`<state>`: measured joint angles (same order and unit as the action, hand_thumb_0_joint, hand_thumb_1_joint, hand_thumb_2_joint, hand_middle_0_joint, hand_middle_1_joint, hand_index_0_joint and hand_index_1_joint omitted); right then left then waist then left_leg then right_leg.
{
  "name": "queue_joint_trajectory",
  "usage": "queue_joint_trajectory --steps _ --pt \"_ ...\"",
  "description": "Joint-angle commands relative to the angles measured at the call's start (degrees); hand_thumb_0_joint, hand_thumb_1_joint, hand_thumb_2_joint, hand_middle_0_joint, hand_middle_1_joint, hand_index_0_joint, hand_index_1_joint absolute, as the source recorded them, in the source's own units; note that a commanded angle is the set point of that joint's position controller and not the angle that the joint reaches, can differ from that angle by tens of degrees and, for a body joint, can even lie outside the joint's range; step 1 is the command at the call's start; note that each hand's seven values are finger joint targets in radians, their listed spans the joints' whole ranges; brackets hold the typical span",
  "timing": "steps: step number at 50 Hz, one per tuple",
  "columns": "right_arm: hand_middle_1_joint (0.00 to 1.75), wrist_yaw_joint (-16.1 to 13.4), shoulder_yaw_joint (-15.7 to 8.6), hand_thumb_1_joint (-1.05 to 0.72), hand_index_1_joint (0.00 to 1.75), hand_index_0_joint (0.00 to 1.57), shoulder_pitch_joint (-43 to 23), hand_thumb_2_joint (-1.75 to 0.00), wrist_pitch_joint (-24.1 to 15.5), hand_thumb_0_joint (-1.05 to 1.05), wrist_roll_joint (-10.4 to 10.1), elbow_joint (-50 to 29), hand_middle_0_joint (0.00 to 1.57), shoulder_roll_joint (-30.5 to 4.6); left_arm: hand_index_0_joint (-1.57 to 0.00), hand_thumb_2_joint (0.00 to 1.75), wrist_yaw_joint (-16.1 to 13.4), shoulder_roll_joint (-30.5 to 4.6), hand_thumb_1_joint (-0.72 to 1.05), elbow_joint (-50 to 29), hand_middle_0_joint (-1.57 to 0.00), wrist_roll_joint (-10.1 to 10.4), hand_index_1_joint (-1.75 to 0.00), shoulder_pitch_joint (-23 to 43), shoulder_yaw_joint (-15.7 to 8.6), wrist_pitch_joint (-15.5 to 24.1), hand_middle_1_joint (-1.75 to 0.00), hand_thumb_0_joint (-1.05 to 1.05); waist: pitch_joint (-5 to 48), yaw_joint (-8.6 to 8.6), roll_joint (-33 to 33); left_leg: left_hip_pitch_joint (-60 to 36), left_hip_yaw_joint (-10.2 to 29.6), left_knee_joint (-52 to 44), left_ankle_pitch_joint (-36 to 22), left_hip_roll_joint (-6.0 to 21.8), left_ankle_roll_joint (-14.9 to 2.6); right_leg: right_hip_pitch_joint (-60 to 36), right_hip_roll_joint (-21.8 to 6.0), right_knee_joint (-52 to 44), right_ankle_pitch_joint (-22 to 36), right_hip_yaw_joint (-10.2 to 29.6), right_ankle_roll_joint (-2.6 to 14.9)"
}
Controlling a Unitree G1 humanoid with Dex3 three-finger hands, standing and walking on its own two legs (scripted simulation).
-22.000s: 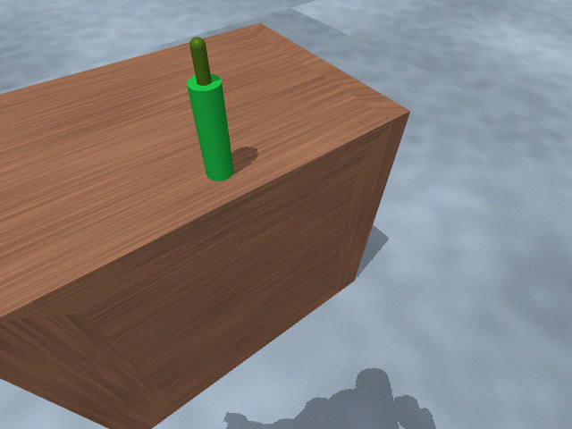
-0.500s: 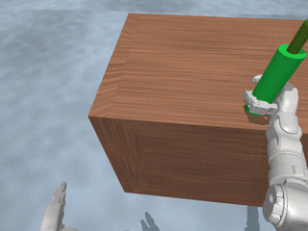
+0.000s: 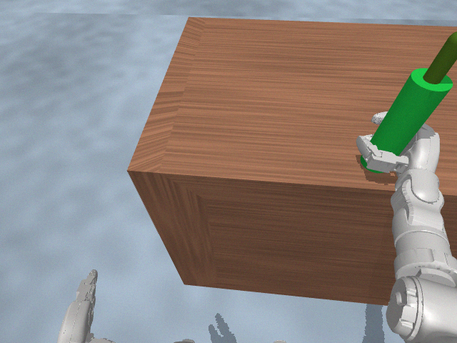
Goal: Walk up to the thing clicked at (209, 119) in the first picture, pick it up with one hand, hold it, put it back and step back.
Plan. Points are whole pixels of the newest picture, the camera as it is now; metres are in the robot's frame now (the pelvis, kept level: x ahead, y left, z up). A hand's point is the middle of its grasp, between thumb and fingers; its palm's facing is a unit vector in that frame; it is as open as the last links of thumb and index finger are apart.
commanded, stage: open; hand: right
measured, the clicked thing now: (408, 112) +0.43 -0.25 +0.18
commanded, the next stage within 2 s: withdraw in 0.34 s
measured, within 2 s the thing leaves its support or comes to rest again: neither
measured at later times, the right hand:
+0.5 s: hand (380, 144) +0.44 -0.24 +0.10, palm faces +0.31 +0.95 +0.01, open 12.6 cm
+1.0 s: hand out of the picture +0.42 -0.32 +0.25, palm faces +0.35 +0.93 -0.15, open 16.0 cm
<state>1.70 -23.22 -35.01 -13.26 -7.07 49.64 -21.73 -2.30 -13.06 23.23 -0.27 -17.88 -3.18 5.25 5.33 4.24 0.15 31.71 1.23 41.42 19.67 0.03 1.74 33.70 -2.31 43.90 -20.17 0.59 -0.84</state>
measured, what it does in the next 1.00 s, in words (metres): stands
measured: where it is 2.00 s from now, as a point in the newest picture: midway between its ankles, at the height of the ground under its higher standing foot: outside the picture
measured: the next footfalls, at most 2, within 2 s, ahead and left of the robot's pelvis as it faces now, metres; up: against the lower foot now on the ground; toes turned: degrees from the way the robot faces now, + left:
none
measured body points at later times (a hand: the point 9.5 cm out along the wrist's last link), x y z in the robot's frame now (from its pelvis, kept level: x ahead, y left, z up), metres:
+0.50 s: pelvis +0.00 +0.00 +0.00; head +0.05 -0.01 +0.45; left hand +0.15 +0.26 -0.06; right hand +0.41 -0.29 +0.10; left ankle +0.01 +0.14 -0.71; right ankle +0.01 -0.13 -0.71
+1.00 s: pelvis +0.01 +0.00 +0.01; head +0.02 +0.01 +0.46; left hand +0.17 +0.25 -0.05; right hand +0.40 -0.37 +0.26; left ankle +0.01 +0.14 -0.71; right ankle +0.01 -0.13 -0.71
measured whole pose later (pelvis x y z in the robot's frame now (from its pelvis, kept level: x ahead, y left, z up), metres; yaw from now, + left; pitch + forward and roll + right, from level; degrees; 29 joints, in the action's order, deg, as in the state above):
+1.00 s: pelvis +0.01 +0.00 +0.01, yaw +0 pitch +6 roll +1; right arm 11.4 -25.1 -43.4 3.7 -5.0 47.7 -38.5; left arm -3.4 -14.4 23.6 2.0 -19.0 0.0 6.4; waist 6.1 1.3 2.2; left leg 23.1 1.3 35.5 18.4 0.9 1.8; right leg 24.7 -1.5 36.9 -18.3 0.3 -0.8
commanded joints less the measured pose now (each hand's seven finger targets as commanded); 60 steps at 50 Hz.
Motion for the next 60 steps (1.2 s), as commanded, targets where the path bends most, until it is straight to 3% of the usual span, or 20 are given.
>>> queue_joint_trajectory --steps 1,10,12,14,17,23,27,29,33,35,39,41,44,46,47,50,53,55,58,60 --pt "0.87 0.0 -1.4 0.00 0.87 1.15 -24.2 -0.59 -3.6 0.00 0.0 -13.7 1.16 -14.6 -0.06 0.04 -0.9 -8.4 -0.52 -10.1 -0.05 0.4 -0.04 1.9 -3.9 3.0 -0.06 0.00 18.7 0.38 3.8 -5.3 -2.4 -4.4 -12.6 -1.1 -1.59 -12.7 0.8 -5.7 11.8 -0.8 1.21" --pt "0.57 -0.1 -1.3 0.29 0.57 0.86 -22.7 -0.29 -3.2 0.00 -0.6 -13.8 0.87 -13.3 -0.05 0.07 -1.0 -8.1 -0.56 -10.4 -0.05 0.4 -0.06 0.5 -3.5 3.1 -0.05 0.00 20.3 0.14 3.2 -7.0 -2.2 -3.9 -15.2 -0.9 -1.39 -12.8 1.2 -4.6 14.3 -0.9 1.28" --pt "0.52 -0.3 -2.6 0.32 0.52 0.80 -23.6 -0.25 -3.2 0.00 -0.5 -14.5 0.82 -15.2 -0.05 0.07 -1.3 -8.8 -0.56 -11.0 -0.05 0.6 -0.06 1.4 -4.0 3.1 -0.06 0.00 20.8 -0.08 2.4 -7.2 -2.0 -3.7 -15.6 -0.8 -1.24 -13.0 1.2 -4.5 14.4 -1.0 1.44" --pt "0.48 0.0 -1.0 0.32 0.48 0.72 -23.2 -0.25 -3.0 0.00 -0.5 -13.7 0.74 -12.7 -0.04 0.07 -1.3 -8.1 -0.57 -10.2 -0.06 0.5 -0.07 0.6 -3.7 3.1 -0.06 0.00 19.8 0.86 2.4 -6.0 -1.9 -3.9 -15.4 -0.8 -1.24 -12.8 1.1 -4.4 13.9 -1.1 1.56" --pt "0.44 -0.1 -1.7 0.33 0.44 0.63 -20.7 -0.25 -2.9 0.00 -0.5 -12.4 0.64 -13.6 -0.04 0.07 -1.3 -8.2 -0.57 -10.0 -0.06 0.5 -0.07 1.0 -3.2 3.1 -0.06 0.00 18.9 -0.32 2.6 -6.6 -2.4 -3.8 -14.9 -0.9 -1.41 -12.4 1.0 -5.0 14.3 -0.8 1.28" --pt "0.37 0.4 -1.2 0.34 0.37 0.46 -23.0 -0.27 -3.2 0.00 -0.6 -14.6 0.46 -12.8 -0.07 0.03 -1.1 -7.5 -0.52 -11.9 -0.05 0.4 -0.05 0.4 -2.9 2.8 -0.06 0.00 21.1 0.53 2.7 -7.2 -2.4 -3.3 -17.6 -1.0 -1.32 -14.3 1.0 -4.4 17.6 -0.8 1.21" --pt "0.31 -0.5 -4.9 0.33 0.31 0.36 -26.9 -0.24 -3.0 0.00 0.0 -20.7 0.37 -21.2 -0.07 0.03 -1.8 -11.9 -0.51 -11.5 -0.05 0.5 -0.04 -0.6 -7.0 2.3 -0.06 0.00 24.7 -0.48 5.9 -9.5 -2.0 -3.7 -19.7 -0.6 -1.31 -17.8 1.3 -4.5 19.8 -1.1 1.02" --pt "0.34 -0.4 -4.2 0.31 0.34 0.39 -27.5 -0.28 -2.1 0.00 -0.2 -20.8 0.39 -20.4 -0.07 0.02 -1.7 -8.6 -0.51 -10.1 -0.05 0.7 -0.04 -0.9 -3.8 2.3 -0.06 0.00 21.9 -1.11 6.8 -10.2 -2.0 -4.4 -19.6 -0.6 -1.35 -16.5 1.6 -4.9 19.4 -1.3 1.02" --pt "0.31 -0.3 -5.5 0.32 0.31 0.35 -31.4 -0.25 0.0 0.00 0.0 -23.5 0.35 -24.4 -0.06 0.03 -1.9 -6.9 -0.51 -11.3 -0.05 1.2 -0.04 4.6 -1.0 2.5 -0.05 0.00 23.2 -2.56 7.5 -14.0 -1.9 -5.5 -18.8 -0.3 -1.35 -16.1 1.7 -6.4 18.0 -1.3 0.92" --pt "0.28 0.7 -6.7 0.33 0.28 0.33 -30.8 -0.22 2.5 0.00 -0.2 -20.9 0.34 -27.4 -0.06 0.03 -2.3 -6.3 -0.52 -9.6 -0.05 1.7 -0.04 5.3 0.6 2.3 -0.05 0.00 21.0 -3.45 7.7 -14.5 -2.2 -6.2 -18.3 -0.3 -1.39 -15.9 1.7 -7.4 18.2 -1.2 0.74" --pt "0.24 4.8 -5.5 0.37 0.24 0.26 -29.1 -0.19 8.8 0.00 -0.8 -15.3 0.27 -27.7 -0.05 0.04 -3.1 -9.8 -0.53 -9.0 -0.05 2.2 -0.04 3.9 -1.3 2.7 -0.05 0.00 19.3 -1.97 5.3 -13.6 -2.7 -7.4 -18.9 -0.5 -1.27 -17.7 1.3 -8.9 19.2 -1.0 0.88" --pt "0.22 7.8 -4.9 0.36 0.22 0.24 -27.7 -0.19 12.0 0.00 -1.3 -10.4 0.24 -27.2 -0.06 0.03 -3.0 -9.1 -0.53 -6.4 -0.05 2.4 -0.04 0.6 -0.3 2.8 -0.05 0.00 15.0 -0.99 3.1 -12.2 -2.5 -8.7 -18.5 -0.3 -1.00 -16.3 1.5 -9.4 17.6 -1.2 1.49" --pt "0.19 11.7 -3.8 0.39 0.19 0.20 -29.1 -0.18 15.5 0.00 -2.5 -10.2 0.21 -26.1 -0.05 0.04 -3.2 -10.5 -0.55 -7.2 -0.05 2.7 -0.05 -0.7 -1.3 4.1 -0.05 0.00 14.9 0.03 0.6 -11.0 -2.8 -9.6 -19.2 -0.5 -0.83 -18.9 1.3 -10.0 18.7 -1.0 1.96" --pt "0.10 13.5 -4.3 0.47 0.10 0.12 -32.1 -0.09 17.2 0.00 -2.7 -13.3 0.12 -29.3 -0.05 0.09 -3.4 -11.7 -0.59 -8.8 -0.08 2.8 -0.09 0.5 -1.4 4.9 -0.07 0.00 15.3 -0.56 1.4 -10.6 -2.8 -9.8 -18.8 -0.5 -0.92 -20.4 1.3 -10.9 18.8 -1.1 1.78" --pt "0.05 10.1 -4.2 0.50 0.05 0.06 -33.8 -0.04 13.8 0.00 4.1 -17.9 0.06 -38.2 -0.06 0.06 -2.2 -9.1 -0.56 -9.6 -0.07 2.5 -0.07 2.4 -0.2 4.7 -0.06 0.00 11.8 -3.10 1.6 -9.5 -3.0 -10.3 -16.6 -0.3 -1.09 -18.8 1.6 -11.4 16.9 -2.0 1.34" --pt "0.05 7.1 -3.3 0.53 0.05 0.06 -28.2 -0.03 12.7 0.00 3.5 -11.3 0.06 -34.2 -0.06 0.05 -0.9 -10.9 -0.55 -8.5 -0.06 3.0 -0.06 -2.3 -3.3 4.4 -0.06 0.00 8.5 -1.33 1.1 -9.0 -3.5 -11.4 -11.6 -0.8 -1.34 -18.0 1.2 -13.6 11.9 -1.6 1.28" --pt "0.05 4.9 -8.0 0.53 0.05 0.06 -28.3 -0.03 10.8 0.00 5.7 -17.7 0.06 -42.1 -0.06 0.05 0.2 -11.4 -0.55 -11.3 -0.06 2.8 -0.06 -2.9 -4.5 3.9 -0.06 0.00 14.5 -3.85 3.1 -13.3 -3.0 -11.0 -15.7 -0.3 -1.33 -19.6 2.0 -12.3 16.5 -2.3 1.31" --pt "0.05 3.3 -10.8 0.57 0.05 0.06 -26.4 -0.03 9.5 0.00 6.3 -19.9 0.06 -45.0 -0.05 0.05 0.8 -11.0 -0.54 -11.2 -0.05 2.9 -0.05 -3.1 -4.3 3.6 -0.05 0.00 16.4 -4.87 5.1 -14.9 -2.7 -10.7 -17.1 -0.2 -1.48 -20.4 2.3 -12.1 18.3 -2.6 1.04" --pt "0.05 1.1 -11.6 0.52 0.05 0.06 -25.3 -0.06 7.4 0.00 6.6 -24.6 0.06 -44.5 -0.06 0.06 1.7 -7.2 -0.53 -7.6 -0.05 3.0 -0.04 1.3 -0.9 3.4 -0.05 0.00 16.3 -7.61 9.9 -16.3 -2.6 -10.9 -16.4 -0.3 -1.99 -19.2 2.2 -12.9 19.1 -2.4 0.43" --pt "0.05 0.0 -9.9 0.53 0.05 0.06 -23.5 -0.05 6.3 0.00 6.7 -25.4 0.06 -40.9 -0.05 0.06 1.9 -5.6 -0.54 -7.1 -0.05 2.9 -0.05 5.3 0.7 3.7 -0.05 0.00 17.5 -7.60 10.6 -16.7 -2.3 -10.9 -16.3 -0.4 -2.27 -19.9 2.1 -12.8 19.4 -2.6 0.34"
